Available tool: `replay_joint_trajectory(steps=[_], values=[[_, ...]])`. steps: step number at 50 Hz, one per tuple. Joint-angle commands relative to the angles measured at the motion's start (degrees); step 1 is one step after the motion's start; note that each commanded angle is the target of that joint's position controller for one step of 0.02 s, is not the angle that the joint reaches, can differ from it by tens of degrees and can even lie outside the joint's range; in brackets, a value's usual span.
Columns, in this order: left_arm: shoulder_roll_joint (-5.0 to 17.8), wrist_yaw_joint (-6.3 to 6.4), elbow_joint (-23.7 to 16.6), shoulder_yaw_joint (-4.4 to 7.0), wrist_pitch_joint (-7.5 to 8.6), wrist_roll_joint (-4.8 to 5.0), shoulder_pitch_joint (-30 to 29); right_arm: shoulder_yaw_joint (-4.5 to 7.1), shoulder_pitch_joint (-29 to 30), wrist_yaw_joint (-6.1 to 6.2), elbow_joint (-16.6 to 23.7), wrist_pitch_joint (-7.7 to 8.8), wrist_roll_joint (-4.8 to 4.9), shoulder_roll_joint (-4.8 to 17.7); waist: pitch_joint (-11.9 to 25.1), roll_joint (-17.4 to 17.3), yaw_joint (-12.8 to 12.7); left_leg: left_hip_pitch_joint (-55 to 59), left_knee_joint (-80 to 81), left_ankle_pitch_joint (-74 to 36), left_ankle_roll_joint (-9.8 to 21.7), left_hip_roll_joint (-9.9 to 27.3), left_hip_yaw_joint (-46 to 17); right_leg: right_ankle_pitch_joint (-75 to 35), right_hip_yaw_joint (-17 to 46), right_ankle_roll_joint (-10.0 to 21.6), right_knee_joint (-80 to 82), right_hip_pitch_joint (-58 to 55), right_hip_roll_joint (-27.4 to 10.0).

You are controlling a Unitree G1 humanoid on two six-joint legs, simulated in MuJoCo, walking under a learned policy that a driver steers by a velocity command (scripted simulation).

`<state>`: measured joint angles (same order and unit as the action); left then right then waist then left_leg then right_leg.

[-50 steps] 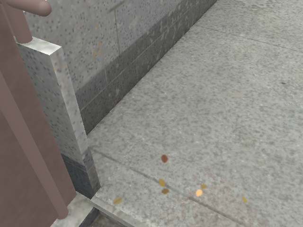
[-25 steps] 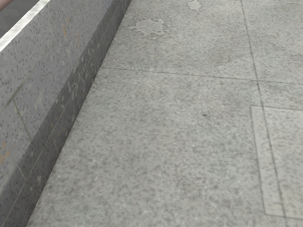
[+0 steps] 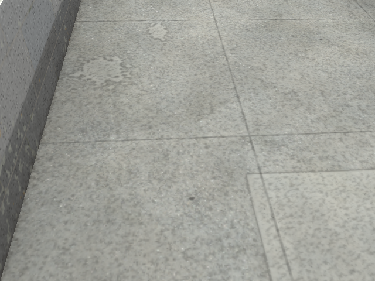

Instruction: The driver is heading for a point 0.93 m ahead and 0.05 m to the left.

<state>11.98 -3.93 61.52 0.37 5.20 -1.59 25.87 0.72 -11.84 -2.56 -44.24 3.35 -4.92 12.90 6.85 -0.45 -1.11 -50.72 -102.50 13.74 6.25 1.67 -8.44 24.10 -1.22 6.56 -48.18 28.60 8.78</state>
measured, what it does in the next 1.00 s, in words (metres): climbs: left foot, then right foot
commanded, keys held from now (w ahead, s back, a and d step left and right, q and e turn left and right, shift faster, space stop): w+e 0.26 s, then w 0.42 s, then w+q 0.32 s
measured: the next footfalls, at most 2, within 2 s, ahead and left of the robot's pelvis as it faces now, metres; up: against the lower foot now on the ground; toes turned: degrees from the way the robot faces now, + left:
left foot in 0.26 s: +0.30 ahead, +0.14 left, +0.00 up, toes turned -8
right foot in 0.72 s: +0.50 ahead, -0.21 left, +0.00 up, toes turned -18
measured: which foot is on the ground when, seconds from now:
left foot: up 0.00-0.24, down 0.26-0.74, up 0.76-1.00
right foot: down 0.00-0.26, up 0.28-0.70, down 0.72-1.00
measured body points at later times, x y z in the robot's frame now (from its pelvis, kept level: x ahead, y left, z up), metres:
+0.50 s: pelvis +0.26 +0.03 +0.05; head +0.26 +0.03 +0.50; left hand +0.48 +0.23 -0.05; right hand +0.22 -0.22 -0.09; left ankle +0.26 +0.15 -0.69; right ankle +0.32 -0.13 -0.59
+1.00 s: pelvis +0.49 -0.08 +0.05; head +0.51 -0.09 +0.50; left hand +0.60 +0.17 -0.07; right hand +0.58 -0.38 -0.06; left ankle +0.61 +0.07 -0.61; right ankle +0.46 -0.19 -0.69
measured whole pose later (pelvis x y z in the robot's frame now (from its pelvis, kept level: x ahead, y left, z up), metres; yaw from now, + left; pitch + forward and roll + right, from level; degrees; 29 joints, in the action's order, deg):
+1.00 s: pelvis +0.49 -0.08 +0.05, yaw -10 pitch +3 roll -1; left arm 12.3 0.3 48.2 4.5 5.2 -1.0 17.0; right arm 4.5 -9.3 1.1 -47.1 2.6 1.5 15.8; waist 1.3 -2.4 -1.6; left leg -42.5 -61.8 9.3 0.6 6.6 -3.3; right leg 10.8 -8.3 1.1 -19.9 11.8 -1.0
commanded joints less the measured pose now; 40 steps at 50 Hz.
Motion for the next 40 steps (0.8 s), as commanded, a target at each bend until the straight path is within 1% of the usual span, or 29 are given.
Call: replay_joint_trajectory(steps=[1, 3, 4, 5, 6, 7, 9, 10, 11, 12, 13, 14, 15, 16, 17, 18, 19, 22, 23, 24, 27, 30, 33, 35, 36, 37, 38, 39, 40], values=[[0.43, 0.42, -9.4, -0.71, 4.75, -0.18, -17.12, 0.48, 1.37, 1.45, 5.37, 0.91, -0.32, 3.6, -5.0, 1.05, 5.77, 4.57, 9.31, -0.94, -2.3, 3.07, 3.45, -5.63, 20.41, 8.1, 29.68, 10.33, -10.71], [3.31, 1.47, -10.78, -0.36, 6.61, -0.07, -14.28, 0.66, 5.78, 1.5, 5.89, 1.31, 0.04, 3.22, -3.85, -0.01, 3.44, 13.38, 27.88, -10.6, -5.1, 4.14, 5.26, -13.68, 15.88, 7.03, 29.61, 10.85, -8.49], [4.54, 1.22, -10.41, 0.22, 6.25, -0.12, -12.21, -0.29, 9.06, 1.53, 6.92, 1.04, 0.36, 1.07, -3.68, -0.42, 2.25, 17.91, 38.7, -12.51, -6.66, 4.25, 6.4, -17.05, 13.55, 6.32, 29.2, 10.43, -7.54], [4.47, 0.72, -10.02, 0.36, 5.95, 0.95, -8.35, -0.89, 11.23, 1.5, 7.95, 0.39, 0.57, -0.87, -3.37, 1.5, 1.28, 23.46, 48.26, -8.87, -8.89, 2.95, 8.64, -18.3, 12.94, 6.63, 29.29, 9.5, -7.56], [5.85, 0.44, -9.01, 1.09, 5.69, 1.11, -4.19, -0.45, 14.81, 1.19, 9.17, -0.46, 1.66, 0.06, -3.9, 3.37, -0.52, 24.47, 53.85, -6.67, -10.05, 1.03, 9.99, -22.97, 15.67, 7.76, 29.32, 3.74, -9.53], [6.61, -0.05, -8.4, 1.47, 5.33, 1.07, -0.13, -0.18, 16.61, 1.13, 10.18, -0.99, 2.32, 0.92, -5.91, 5.5, -1.54, 21.44, 59.49, -6.27, -10.14, 0.57, 10.27, -26.59, 19.35, 8.93, 27.81, -3.64, -12.63], [7.6, -0.78, -7.22, 2.75, 4.34, 1.6, 4.96, 0.38, 20.92, 1.63, 11.62, -0.29, 1.84, 2.21, -5.92, 8.03, -3.5, 17.38, 68.45, -5.38, -8.68, -0.98, 10.42, -34.83, 23.79, 9.82, 24.78, -18.87, -15.12], [8.67, -0.81, -8.6, 3.39, 4.04, 1.57, 3.53, 0.46, 22.69, 2.13, 11.97, -0.16, 1.9, 2.51, -5.17, 7.66, -3.73, 18.19, 73.44, -5.37, -7.73, -1.05, 10.11, -36.84, 25.68, 9.83, 23.41, -22.75, -16.56], [9.46, -0.6, -9.14, 4.14, 3.18, 0.54, 1.38, 0.55, 21.87, 2.76, 12.19, 0.87, 3.04, 2.76, -3.81, 7.24, -2.61, 22.43, 76.46, -8.95, -5.61, -0.55, 9.59, -37.83, 25.71, 7.8, 20.12, -24.3, -16.54], [9.61, -0.59, -10.51, 4.67, 2.6, -0.74, -1.71, 1.47, 14.99, 3.67, 9.04, 2.59, 4.13, 4.29, -0.09, 5.45, 0.49, 33.84, 75.23, -13.5, -3.08, 0.59, 9.35, -42.22, 24.43, 4.86, 16.02, -20.25, -14.79], [4.54, -0.33, -13.35, 3.41, 2.58, -1.4, -2.46, 2.04, 3.46, 3.84, 6.66, 4.35, 4.6, 6.28, 9.91, -1.55, 4.3, 55.15, 71.29, -22.71, 4.66, 6.59, 4.1, -39.29, 20.88, 0.85, 1.69, -10.37, -9.8], [-0.05, -0.26, -16.78, 2.05, 3.54, -2.28, 1.28, 2.87, -9.46, 3.45, 3.34, 4.06, 3.87, 9.28, 22.15, -20.53, 6.84, 84.53, 74.99, -22.27, 19.72, 20.37, -19.43, -10.01, 12.48, -5.07, -16.75, 15.47, 0.4], [4.34, -0.65, -15.93, 3.34, 3.11, -0.84, -6.32, 4.17, -15.47, 2.91, -1.31, 3.72, 1.43, 9.39, 9.33, -14.61, 11.05, 78.07, 83.19, -7.32, 15.99, 22.22, -27.39, 7.51, 8.9, -4.48, -27.25, 30.13, -1.93], [3.86, -0.64, -15.52, 3.08, 2.69, -0.42, -9.18, 4.13, -10.93, 2.81, -1.88, 3.26, 1.41, 8.88, -1.03, -6.49, 8.98, 66.23, 85.13, 8.36, 10.74, 20.76, -21.07, 0.83, 9.14, -1.88, -35.35, 32.74, -6.1], [3.23, 0.19, -14.41, 2.85, 2.37, -0.45, -9.52, 2.89, -7.23, 3.0, -1.8, 2.77, 1.96, 5.07, -4.01, -5.85, 6.66, 56.47, 88.38, 11.82, 8.32, 18.48, -15.89, -5.4, 8.76, -0.71, -33.86, 30.17, -8.79], [2.62, 0.94, -14.13, 2.51, 2.31, -2.21, -10.28, 1.0, -3.4, 3.07, -0.5, 2.45, 3.15, -0.33, -3.0, -4.41, 3.73, 52.47, 91.2, 5.09, 7.87, 16.41, -11.19, -8.47, 9.48, 0.26, -29.83, 25.9, -10.01], [1.29, 1.15, -13.64, 2.19, 1.89, -3.25, -11.3, 0.38, -0.29, 3.14, -0.7, 2.18, 3.28, -3.35, -4.04, -4.2, 2.43, 47.94, 93.47, -0.37, 8.43, 16.19, -8.36, -7.95, 8.91, 0.22, -28.6, 22.95, -11.56], [1.26, 0.82, -14.94, 2.59, 0.26, -1.58, -16.55, 1.89, 2.22, 3.14, -1.06, 2.92, 1.85, -0.43, -3.94, -2.53, 1.66, 45.94, 95.67, -12.55, 9.11, 12.91, 0.27, -12.04, 8.62, -2.52, -21.98, 22.44, -11.6], [3.85, 3.83, -18.46, 3.79, -0.7, 4.85, -15.6, 3.58, 0.66, 3.46, -3.04, 3.04, 6.48, 5.97, -9.14, 0.12, -2.25, 40.76, 94.05, -19.92, 6.41, 13.85, 3.01, -12.91, 9.79, -4.62, -19.76, 21.48, -13.05], [4.05, 4.57, -18.58, 3.35, -0.95, 4.22, -15.91, 3.68, 0.33, 3.53, -3.53, 2.99, 6.92, 6.59, -8.07, 0.2, -2.2, 39.1, 94.0, -22.26, 5.78, 13.52, 5.02, -16.27, 8.69, -5.44, -17.62, 20.09, -13.25], [3.39, 3.77, -21.24, 3.06, -1.68, 2.13, -19.85, 3.71, 0.65, 4.03, -2.98, 2.43, 6.56, 8.28, -7.1, -4.0, -0.66, 33.59, 94.59, -18.83, 3.77, 9.47, 11.33, -26.83, 3.48, -6.5, -2.4, 8.93, -14.37], [4.96, 3.03, -24.3, 2.84, -1.25, 3.05, -28.1, 4.47, -3.39, 3.57, -4.62, 2.93, 7.29, 10.3, -7.52, -2.45, 2.96, 40.51, 93.93, -11.15, 3.3, 10.86, 9.59, -27.93, 4.04, -5.69, 8.59, 8.19, -14.87], [4.72, 1.34, -25.84, 2.69, -1.46, 3.14, -31.35, 4.92, -9.48, 2.88, -6.43, 1.52, 6.94, 10.43, -9.09, -1.2, 5.44, 48.18, 90.01, -11.9, 3.7, 13.46, 8.02, -20.53, 1.53, -4.49, 14.9, 7.81, -13.47], [7.45, 1.71, -25.01, 4.32, -0.82, 2.34, -26.44, 5.26, -9.43, 3.08, -7.28, 0.96, 5.75, 11.62, -8.19, -3.02, 2.08, 48.86, 81.92, -27.43, 1.65, 12.3, 8.37, -16.73, -1.97, -2.26, 18.4, -0.78, -10.61], [10.69, 2.09, -21.94, 5.93, -0.78, 1.69, -16.21, 4.39, -10.14, 3.42, -6.98, 1.13, 5.01, 9.19, -2.66, -3.24, -1.91, 45.05, 69.7, -33.65, -0.52, 9.08, 10.19, -20.4, -0.42, -0.11, 17.27, -15.02, -10.37], [15.91, 2.64, -20.1, 7.27, -0.63, 1.09, -2.57, 3.21, -9.04, 3.48, -4.3, 1.59, 4.01, 6.97, 9.15, 4.27, -6.84, 31.76, 49.05, -18.37, -2.83, 4.62, 13.02, -32.45, 12.5, 3.95, 13.51, -35.7, -22.18], [18.37, 2.78, -19.33, 7.6, -1.05, 1.42, -0.81, 1.16, -16.05, 3.07, -4.56, 3.13, 5.44, 0.32, 18.32, 19.68, -3.51, 13.57, 31.45, 17.68, -6.29, -3.95, 8.03, -22.3, 36.28, 12.26, 22.16, -51.07, -33.17], [12.72, 3.01, -20.38, 6.46, -1.02, 2.02, -0.29, 2.87, -13.43, 3.03, -5.45, 4.13, 7.63, 6.92, 18.49, 14.79, -6.59, 6.46, 24.82, 18.74, -5.64, -1.21, 1.49, -12.8, 38.93, 11.25, 26.56, -50.29, -32.25], [11.8, 3.71, -19.87, 6.1, -0.49, 2.19, -3.68, 3.6, -6.09, 3.63, -3.4, 4.05, 8.23, 9.03, 9.26, 11.83, -6.0, 1.98, 22.95, 14.38, -5.53, 1.4, 3.12, -10.67, 30.78, 8.25, 27.28, -42.34, -31.22]])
